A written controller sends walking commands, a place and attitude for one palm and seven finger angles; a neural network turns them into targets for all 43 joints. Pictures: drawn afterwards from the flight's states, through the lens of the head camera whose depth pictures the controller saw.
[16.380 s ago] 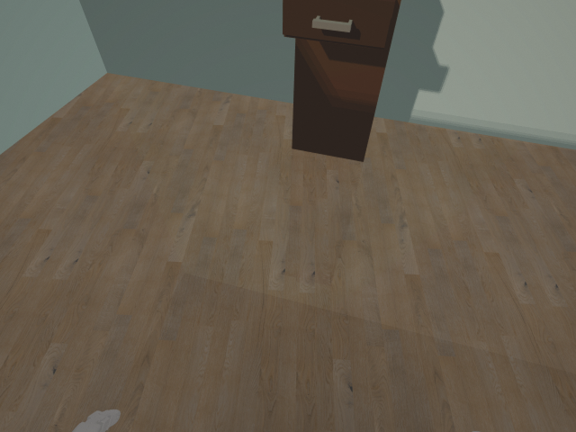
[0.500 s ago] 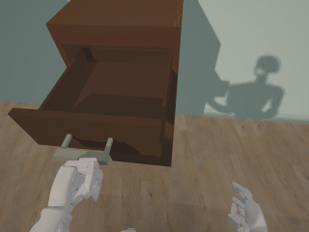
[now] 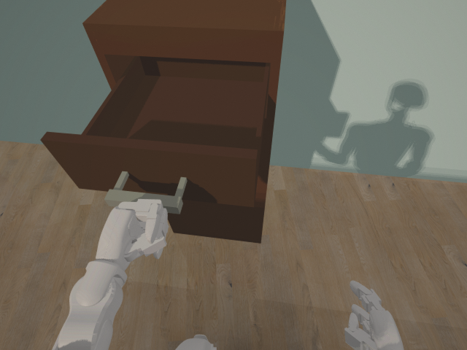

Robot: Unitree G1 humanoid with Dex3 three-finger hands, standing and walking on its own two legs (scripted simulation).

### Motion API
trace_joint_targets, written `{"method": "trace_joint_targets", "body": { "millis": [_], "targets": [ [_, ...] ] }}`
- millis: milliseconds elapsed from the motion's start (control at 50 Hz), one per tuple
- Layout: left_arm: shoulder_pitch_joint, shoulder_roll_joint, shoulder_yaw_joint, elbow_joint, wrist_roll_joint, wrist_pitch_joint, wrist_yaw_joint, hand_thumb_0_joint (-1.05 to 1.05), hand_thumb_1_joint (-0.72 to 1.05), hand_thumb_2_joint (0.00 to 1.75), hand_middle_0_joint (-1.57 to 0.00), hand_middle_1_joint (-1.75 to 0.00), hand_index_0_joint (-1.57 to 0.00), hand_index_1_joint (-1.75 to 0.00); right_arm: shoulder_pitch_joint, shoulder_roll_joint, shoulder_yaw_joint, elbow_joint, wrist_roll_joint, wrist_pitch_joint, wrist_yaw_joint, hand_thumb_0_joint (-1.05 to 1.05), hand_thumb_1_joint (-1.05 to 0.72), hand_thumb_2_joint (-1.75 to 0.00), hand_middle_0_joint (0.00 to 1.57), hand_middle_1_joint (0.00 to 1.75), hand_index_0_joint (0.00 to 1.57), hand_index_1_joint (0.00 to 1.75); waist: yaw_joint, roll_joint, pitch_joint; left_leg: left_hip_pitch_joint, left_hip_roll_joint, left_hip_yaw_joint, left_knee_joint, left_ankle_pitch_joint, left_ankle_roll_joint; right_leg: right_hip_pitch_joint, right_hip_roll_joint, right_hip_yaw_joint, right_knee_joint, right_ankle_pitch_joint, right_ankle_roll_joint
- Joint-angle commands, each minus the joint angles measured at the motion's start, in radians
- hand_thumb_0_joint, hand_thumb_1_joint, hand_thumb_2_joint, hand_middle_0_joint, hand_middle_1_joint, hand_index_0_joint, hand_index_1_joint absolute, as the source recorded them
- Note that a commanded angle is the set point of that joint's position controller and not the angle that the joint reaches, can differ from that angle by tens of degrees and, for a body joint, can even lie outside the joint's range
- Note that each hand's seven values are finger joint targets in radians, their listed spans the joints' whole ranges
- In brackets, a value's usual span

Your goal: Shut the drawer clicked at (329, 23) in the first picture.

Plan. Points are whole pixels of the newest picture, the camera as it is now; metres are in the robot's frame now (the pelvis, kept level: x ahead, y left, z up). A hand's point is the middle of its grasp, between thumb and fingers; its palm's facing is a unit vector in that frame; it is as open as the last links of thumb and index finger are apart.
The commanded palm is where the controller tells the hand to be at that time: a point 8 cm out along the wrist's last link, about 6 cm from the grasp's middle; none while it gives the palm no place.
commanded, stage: push the drawer shut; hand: left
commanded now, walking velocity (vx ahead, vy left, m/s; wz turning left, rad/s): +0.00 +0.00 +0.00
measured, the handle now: (148, 190) +0.36 +0.16 +0.08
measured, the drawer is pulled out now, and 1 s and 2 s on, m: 0.27 0.14 0.02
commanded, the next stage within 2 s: none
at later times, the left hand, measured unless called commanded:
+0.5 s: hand (171, 198) +0.35 +0.12 +0.07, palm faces -0.14 -0.99 -0.05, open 2.8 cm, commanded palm +0.34 +0.18 +0.08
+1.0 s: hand (181, 173) +0.40 +0.12 +0.07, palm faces -0.13 -0.99 -0.05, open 2.8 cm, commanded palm +0.40 +0.16 +0.08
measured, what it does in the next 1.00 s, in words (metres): stands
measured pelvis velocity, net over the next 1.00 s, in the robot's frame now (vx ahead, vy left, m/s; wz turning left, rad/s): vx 0.00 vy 0.00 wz -0.02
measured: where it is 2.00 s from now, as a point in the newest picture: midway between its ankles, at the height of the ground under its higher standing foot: outside the picture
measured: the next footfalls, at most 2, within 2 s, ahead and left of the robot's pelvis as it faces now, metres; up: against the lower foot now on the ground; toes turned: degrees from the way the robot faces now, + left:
none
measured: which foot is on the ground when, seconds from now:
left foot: down 0.00-1.00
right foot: down 0.00-1.00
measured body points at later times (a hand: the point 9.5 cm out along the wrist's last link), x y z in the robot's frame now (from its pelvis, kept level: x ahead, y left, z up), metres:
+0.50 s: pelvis +0.00 +0.01 +0.01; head +0.05 -0.01 +0.45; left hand +0.35 +0.18 +0.07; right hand +0.13 -0.24 -0.10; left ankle +0.04 +0.13 -0.70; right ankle -0.01 -0.11 -0.70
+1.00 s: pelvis +0.00 +0.00 +0.00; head +0.07 -0.01 +0.45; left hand +0.40 +0.17 +0.08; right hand +0.11 -0.25 -0.12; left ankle +0.04 +0.13 -0.70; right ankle -0.01 -0.11 -0.70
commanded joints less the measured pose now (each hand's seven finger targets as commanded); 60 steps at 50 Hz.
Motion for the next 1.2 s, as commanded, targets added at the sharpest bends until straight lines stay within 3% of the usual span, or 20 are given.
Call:
{"method": "trace_joint_targets", "body": {
  "millis": [0,20,80,100,120,220,300,320,400,480,500,520,640,720,820,940,1000,1060,1120,1180],
  "targets": [
    [-0.380,0.103,0.079,-0.148,-0.020,-0.051,0.036,0.00,0.90,0.90,-1.40,-1.60,-1.40,-1.60,-0.057,-0.122,-0.041,-0.132,0.000,-0.046,-0.005,0.00,-0.90,-0.90,0.20,0.30,0.20,0.30,-0.054,-0.071,-0.190,0.194,-0.014,-0.010,-0.139,0.006,0.036,-0.031,0.016,0.048,-0.204,0.077,0.010],
    [-0.408,0.076,0.058,-0.137,-0.022,-0.050,0.035,0.00,0.90,0.90,-1.40,-1.60,-1.40,-1.60,-0.059,-0.117,-0.040,-0.134,0.001,-0.043,-0.003,0.00,-0.90,-0.90,0.20,0.30,0.20,0.30,-0.057,-0.058,-0.190,0.197,-0.017,-0.007,-0.142,0.002,0.036,-0.034,0.016,0.049,-0.205,0.074,0.010],
    [-0.459,0.081,0.071,-0.098,-0.025,-0.052,0.038,0.00,0.90,0.90,-1.40,-1.60,-1.40,-1.60,-0.056,-0.118,-0.042,-0.131,0.003,-0.041,0.000,0.00,-0.90,-0.90,0.20,0.30,0.20,0.30,-0.051,-0.045,-0.207,0.210,-0.016,-0.006,-0.152,0.003,0.031,-0.026,0.016,0.046,-0.204,0.080,0.008],
    [-0.470,0.111,0.094,-0.064,-0.017,-0.050,0.045,0.00,0.90,0.90,-1.40,-1.60,-1.40,-1.60,-0.049,-0.124,-0.042,-0.121,0.003,-0.037,0.000,0.00,-0.90,-0.90,0.20,0.30,0.20,0.30,-0.054,-0.070,-0.197,0.202,-0.014,-0.007,-0.151,-0.002,0.034,-0.028,0.017,0.047,-0.209,0.073,0.010],
    [-0.497,0.092,0.083,-0.062,-0.020,-0.053,0.044,0.00,0.90,0.90,-1.40,-1.60,-1.40,-1.60,-0.050,-0.120,-0.041,-0.123,0.001,-0.035,0.002,0.00,-0.90,-0.90,0.20,0.30,0.20,0.30,-0.050,-0.038,-0.208,0.207,-0.018,-0.003,-0.154,0.005,0.032,-0.021,0.016,0.051,-0.208,0.083,0.008],
    [-0.554,0.076,0.075,-0.015,-0.013,-0.062,0.052,0.00,0.90,0.90,-1.40,-1.60,-1.40,-1.60,-0.030,-0.121,-0.047,-0.116,0.001,-0.025,0.010,0.00,-0.90,-0.90,0.20,0.30,0.20,0.30,-0.053,-0.049,-0.239,0.230,-0.013,-0.005,-0.159,0.042,0.030,-0.017,0.021,0.039,-0.194,0.131,0.008],
    [-0.583,0.115,0.109,0.048,-0.002,-0.070,0.059,0.00,0.90,0.90,-1.40,-1.60,-1.40,-1.60,-0.015,-0.129,-0.052,-0.104,0.000,-0.013,0.014,0.00,-0.90,-0.90,0.20,0.30,0.20,0.30,-0.051,-0.070,-0.237,0.218,-0.011,0.000,-0.159,0.052,0.030,-0.007,0.022,0.042,-0.196,0.143,0.007],
    [-0.617,0.082,0.082,0.041,-0.004,-0.074,0.058,0.00,0.90,0.90,-1.40,-1.60,-1.40,-1.60,-0.012,-0.124,-0.052,-0.105,-0.001,-0.010,0.016,0.00,-0.90,-0.90,0.20,0.30,0.20,0.30,-0.060,-0.063,-0.247,0.231,-0.013,0.002,-0.156,0.059,0.032,-0.012,0.021,0.045,-0.197,0.157,0.010],
    [-0.655,0.139,0.138,0.112,0.000,-0.080,0.065,0.00,0.90,0.90,-1.40,-1.60,-1.40,-1.60,0.007,-0.134,-0.055,-0.085,-0.003,0.004,0.016,0.00,-0.90,-0.90,0.20,0.30,0.20,0.30,-0.060,-0.086,-0.244,0.212,-0.012,0.005,-0.152,0.064,0.033,-0.006,0.024,0.051,-0.200,0.166,0.010],
    [-0.663,0.139,0.155,0.107,-0.011,-0.091,0.053,0.00,0.90,0.90,-1.40,-1.60,-1.40,-1.60,0.020,-0.127,-0.061,-0.092,-0.005,0.014,0.022,0.00,-0.90,-0.90,0.20,0.30,0.20,0.30,-0.047,-0.070,-0.318,0.240,-0.016,0.016,-0.146,0.146,0.029,0.049,0.021,0.052,-0.181,0.276,0.008],
    [-0.644,0.154,0.165,0.133,-0.003,-0.091,0.052,0.00,0.90,0.90,-1.40,-1.60,-1.40,-1.60,0.024,-0.131,-0.061,-0.086,-0.005,0.019,0.023,0.00,-0.90,-0.90,0.20,0.30,0.20,0.30,-0.046,-0.068,-0.307,0.232,-0.014,0.016,-0.145,0.151,0.031,0.046,0.023,0.052,-0.180,0.278,0.008],
    [-0.669,0.129,0.144,0.124,-0.006,-0.095,0.049,0.00,0.90,0.90,-1.40,-1.60,-1.40,-1.60,0.026,-0.124,-0.061,-0.087,-0.004,0.022,0.024,0.00,-0.90,-0.90,0.20,0.30,0.20,0.30,-0.051,-0.033,-0.307,0.246,-0.014,0.017,-0.144,0.163,0.029,0.036,0.023,0.051,-0.177,0.294,0.006],
    [-0.791,0.120,0.128,0.202,-0.003,-0.104,0.050,0.00,0.90,0.90,-1.40,-1.60,-1.40,-1.60,0.043,-0.131,-0.061,-0.073,-0.003,0.037,0.026,0.00,-0.90,-0.90,0.20,0.30,0.20,0.30,-0.080,-0.085,-0.251,0.215,-0.013,0.011,-0.144,0.107,0.032,-0.008,0.029,0.050,-0.189,0.240,0.011],
    [-0.858,0.118,0.118,0.203,0.008,-0.116,0.050,0.00,0.90,0.90,-1.40,-1.60,-1.40,-1.60,0.057,-0.129,-0.065,-0.066,-0.005,0.043,0.029,0.00,-0.90,-0.90,0.20,0.30,0.20,0.30,-0.083,-0.013,-0.312,0.266,-0.012,0.005,-0.134,0.142,0.031,-0.021,0.030,0.048,-0.172,0.264,0.005],
    [-0.943,0.138,0.132,0.287,0.012,-0.114,0.054,0.00,0.90,0.90,-1.40,-1.60,-1.40,-1.60,0.080,-0.134,-0.065,-0.048,-0.007,0.057,0.029,0.00,-0.90,-0.90,0.20,0.30,0.20,0.30,-0.100,-0.078,-0.311,0.235,-0.012,0.004,-0.124,0.130,0.035,-0.028,0.033,0.051,-0.173,0.263,0.010],
    [-1.059,0.111,0.113,0.358,0.020,-0.131,0.059,0.00,0.90,0.90,-1.40,-1.60,-1.40,-1.60,0.099,-0.132,-0.065,-0.038,-0.010,0.064,0.036,0.00,-0.90,-0.90,0.20,0.30,0.20,0.30,-0.108,-0.036,-0.341,0.254,-0.013,-0.008,-0.117,0.127,0.032,-0.070,0.037,0.044,-0.159,0.242,0.004],
    [-1.085,0.138,0.134,0.433,0.027,-0.131,0.060,0.00,0.90,0.90,-1.40,-1.60,-1.40,-1.60,0.116,-0.137,-0.067,-0.029,-0.011,0.071,0.037,0.00,-0.90,-0.90,0.20,0.30,0.20,0.30,-0.116,-0.073,-0.333,0.222,-0.012,-0.004,-0.106,0.126,0.037,-0.073,0.041,0.049,-0.157,0.248,0.006],
    [-1.168,0.137,0.133,0.462,0.032,-0.142,0.060,0.00,0.90,0.90,-1.40,-1.60,-1.40,-1.60,0.124,-0.134,-0.067,-0.023,-0.012,0.076,0.041,0.00,-0.90,-0.90,0.20,0.30,0.20,0.30,-0.120,-0.031,-0.347,0.224,-0.014,-0.005,-0.101,0.115,0.034,-0.093,0.040,0.051,-0.151,0.235,0.004],
    [-1.184,0.171,0.169,0.503,0.036,-0.148,0.063,0.00,0.90,0.90,-1.40,-1.60,-1.40,-1.60,0.141,-0.137,-0.068,-0.024,-0.015,0.083,0.044,0.00,-0.90,-0.90,0.20,0.30,0.20,0.30,-0.115,-0.033,-0.377,0.220,-0.015,-0.001,-0.093,0.130,0.036,-0.085,0.043,0.056,-0.146,0.250,0.004],
    [-1.249,0.183,0.175,0.549,0.041,-0.157,0.062,0.00,0.90,0.90,-1.40,-1.60,-1.40,-1.60,0.155,-0.136,-0.068,-0.016,-0.015,0.090,0.044,0.00,-0.90,-0.90,0.20,0.30,0.20,0.30,-0.129,-0.058,-0.375,0.181,-0.015,0.006,-0.080,0.116,0.039,-0.083,0.043,0.063,-0.141,0.250,0.007]
  ]
}}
